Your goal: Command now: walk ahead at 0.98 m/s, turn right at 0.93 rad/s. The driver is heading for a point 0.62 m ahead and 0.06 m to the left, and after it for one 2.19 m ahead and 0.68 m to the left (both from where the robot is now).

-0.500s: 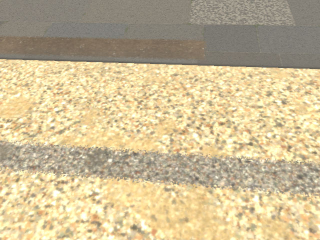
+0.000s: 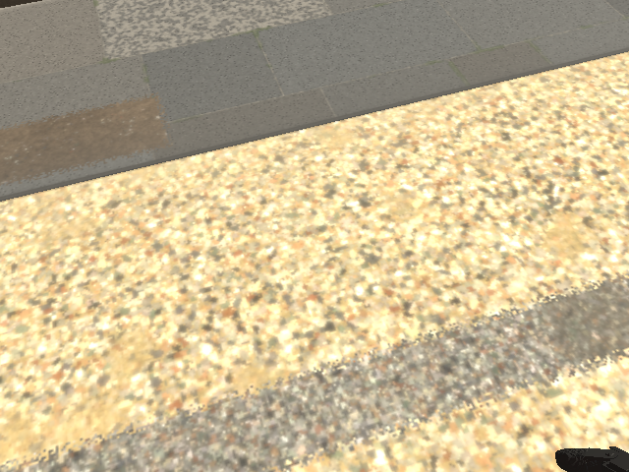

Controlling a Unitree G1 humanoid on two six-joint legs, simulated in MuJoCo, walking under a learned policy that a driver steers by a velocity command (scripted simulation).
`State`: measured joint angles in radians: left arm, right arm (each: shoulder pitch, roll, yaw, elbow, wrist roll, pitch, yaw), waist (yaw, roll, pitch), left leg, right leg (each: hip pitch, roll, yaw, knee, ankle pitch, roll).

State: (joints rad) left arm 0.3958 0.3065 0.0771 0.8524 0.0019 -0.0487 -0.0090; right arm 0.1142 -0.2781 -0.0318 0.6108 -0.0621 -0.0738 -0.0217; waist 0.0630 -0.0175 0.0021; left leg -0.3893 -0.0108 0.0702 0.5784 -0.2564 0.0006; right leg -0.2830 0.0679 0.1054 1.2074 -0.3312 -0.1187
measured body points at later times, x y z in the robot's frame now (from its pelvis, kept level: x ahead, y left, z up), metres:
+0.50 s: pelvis +0.46 -0.09 +0.01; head +0.49 -0.10 +0.46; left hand +0.59 +0.16 -0.12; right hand +0.46 -0.35 -0.13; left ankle +0.42 +0.08 -0.62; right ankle +0.43 -0.13 -0.72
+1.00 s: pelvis +0.79 -0.13 +0.01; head +0.84 -0.10 +0.46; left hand +0.99 +0.16 -0.05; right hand +0.98 -0.38 -0.08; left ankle +0.83 -0.08 -0.72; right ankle +0.94 -0.31 -0.66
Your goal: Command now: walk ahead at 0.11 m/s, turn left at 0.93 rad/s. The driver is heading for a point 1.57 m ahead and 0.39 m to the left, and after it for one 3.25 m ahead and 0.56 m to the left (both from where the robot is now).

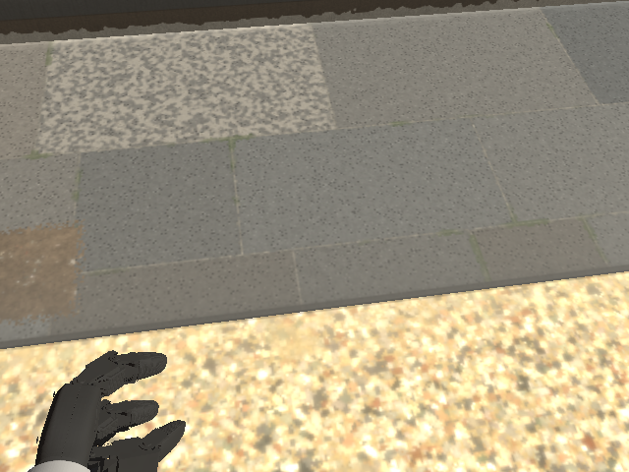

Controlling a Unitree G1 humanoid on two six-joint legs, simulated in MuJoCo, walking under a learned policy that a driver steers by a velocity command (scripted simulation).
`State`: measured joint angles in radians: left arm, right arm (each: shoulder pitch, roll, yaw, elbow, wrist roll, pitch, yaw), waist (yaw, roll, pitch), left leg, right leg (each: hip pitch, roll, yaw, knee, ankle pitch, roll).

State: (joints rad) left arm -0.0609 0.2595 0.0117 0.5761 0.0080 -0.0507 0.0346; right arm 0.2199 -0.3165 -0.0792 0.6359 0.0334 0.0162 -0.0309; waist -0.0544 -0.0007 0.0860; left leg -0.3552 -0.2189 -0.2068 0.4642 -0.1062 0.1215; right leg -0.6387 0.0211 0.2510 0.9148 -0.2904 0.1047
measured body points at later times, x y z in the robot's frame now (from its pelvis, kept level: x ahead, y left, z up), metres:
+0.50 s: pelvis +0.09 -0.07 +0.00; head +0.14 -0.04 +0.45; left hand +0.10 +0.24 -0.10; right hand +0.37 -0.24 -0.09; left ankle +0.04 +0.06 -0.68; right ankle +0.19 -0.17 -0.73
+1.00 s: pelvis +0.10 -0.02 +0.01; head +0.11 -0.01 +0.46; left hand +0.07 +0.28 -0.10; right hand +0.36 -0.16 -0.09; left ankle +0.02 +0.04 -0.73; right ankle +0.17 -0.14 -0.67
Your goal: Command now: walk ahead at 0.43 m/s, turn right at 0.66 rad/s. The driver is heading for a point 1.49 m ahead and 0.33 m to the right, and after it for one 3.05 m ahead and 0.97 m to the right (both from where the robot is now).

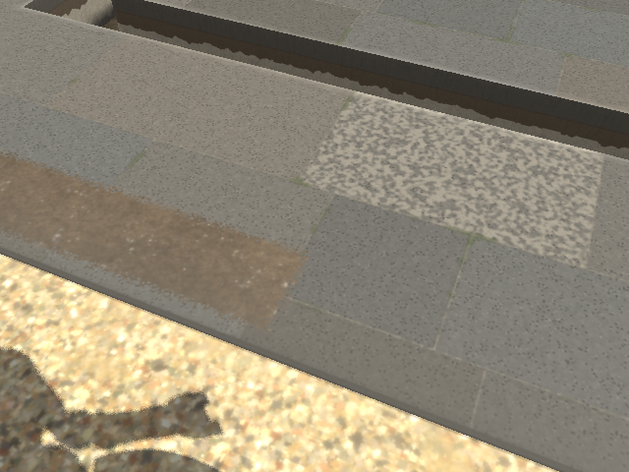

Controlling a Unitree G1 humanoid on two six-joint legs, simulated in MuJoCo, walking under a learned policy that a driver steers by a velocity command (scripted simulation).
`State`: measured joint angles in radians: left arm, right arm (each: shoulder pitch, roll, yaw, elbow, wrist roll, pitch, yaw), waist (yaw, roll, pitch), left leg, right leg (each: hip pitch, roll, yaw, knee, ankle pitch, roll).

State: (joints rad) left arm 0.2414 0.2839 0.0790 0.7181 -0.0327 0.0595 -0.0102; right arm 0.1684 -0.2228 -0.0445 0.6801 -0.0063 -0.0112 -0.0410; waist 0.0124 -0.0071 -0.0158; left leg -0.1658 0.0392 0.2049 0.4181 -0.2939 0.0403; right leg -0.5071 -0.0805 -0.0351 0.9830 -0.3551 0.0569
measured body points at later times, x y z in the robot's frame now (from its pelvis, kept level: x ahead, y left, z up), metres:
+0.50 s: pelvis +0.14 -0.11 +0.00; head +0.17 -0.16 +0.45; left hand +0.38 +0.10 -0.08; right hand +0.20 -0.45 -0.09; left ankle +0.29 +0.03 -0.67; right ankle +0.11 -0.18 -0.74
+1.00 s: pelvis +0.49 -0.18 +0.00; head +0.51 -0.17 +0.45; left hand +0.72 +0.00 -0.10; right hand +0.37 -0.45 -0.11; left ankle +0.43 -0.10 -0.74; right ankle +0.47 -0.34 -0.67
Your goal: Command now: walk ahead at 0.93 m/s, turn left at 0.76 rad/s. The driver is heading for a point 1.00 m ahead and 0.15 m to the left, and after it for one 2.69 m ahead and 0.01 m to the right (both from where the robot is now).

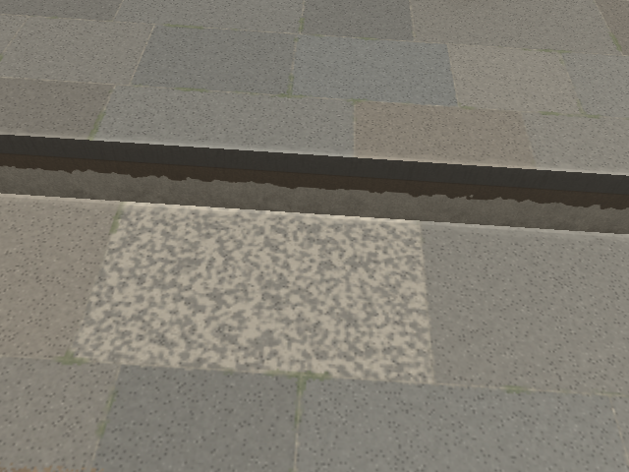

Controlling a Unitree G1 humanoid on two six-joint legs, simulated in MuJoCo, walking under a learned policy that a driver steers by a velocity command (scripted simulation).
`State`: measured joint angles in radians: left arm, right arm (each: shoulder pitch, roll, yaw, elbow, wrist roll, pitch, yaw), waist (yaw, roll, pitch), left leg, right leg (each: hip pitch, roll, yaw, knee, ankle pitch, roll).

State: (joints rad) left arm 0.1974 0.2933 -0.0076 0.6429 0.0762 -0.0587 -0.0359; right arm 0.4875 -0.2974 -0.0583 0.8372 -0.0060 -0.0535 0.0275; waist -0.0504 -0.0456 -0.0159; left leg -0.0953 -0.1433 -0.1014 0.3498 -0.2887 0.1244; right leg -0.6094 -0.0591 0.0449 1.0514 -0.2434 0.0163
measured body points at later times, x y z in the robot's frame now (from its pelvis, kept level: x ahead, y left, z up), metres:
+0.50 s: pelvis +0.46 +0.03 -0.01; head +0.47 +0.05 +0.44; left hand +0.29 +0.29 -0.13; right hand +0.79 -0.09 -0.07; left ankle +0.54 +0.18 -0.66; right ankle +0.38 -0.13 -0.74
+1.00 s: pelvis +0.87 +0.27 -0.02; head +0.90 +0.28 +0.43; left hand +0.91 +0.57 -0.13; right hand +0.95 +0.01 -0.15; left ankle +0.70 +0.23 -0.74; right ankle +1.12 +0.27 -0.69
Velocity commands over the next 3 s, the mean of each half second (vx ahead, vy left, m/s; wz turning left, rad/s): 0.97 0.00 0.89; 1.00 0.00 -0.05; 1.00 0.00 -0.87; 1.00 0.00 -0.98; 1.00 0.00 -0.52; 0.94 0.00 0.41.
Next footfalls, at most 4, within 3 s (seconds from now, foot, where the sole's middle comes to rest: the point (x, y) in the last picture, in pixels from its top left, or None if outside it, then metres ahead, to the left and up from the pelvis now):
0.20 right None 0.42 -0.12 -0.78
0.64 left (186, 373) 0.73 0.26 -0.78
1.08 right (171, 243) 1.12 0.33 -0.78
1.58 left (92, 114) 1.67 0.64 -0.78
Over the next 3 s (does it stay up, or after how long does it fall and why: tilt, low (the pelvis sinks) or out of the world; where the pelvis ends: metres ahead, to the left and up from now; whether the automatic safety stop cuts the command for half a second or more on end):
stays up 2.51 -0.10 -0.02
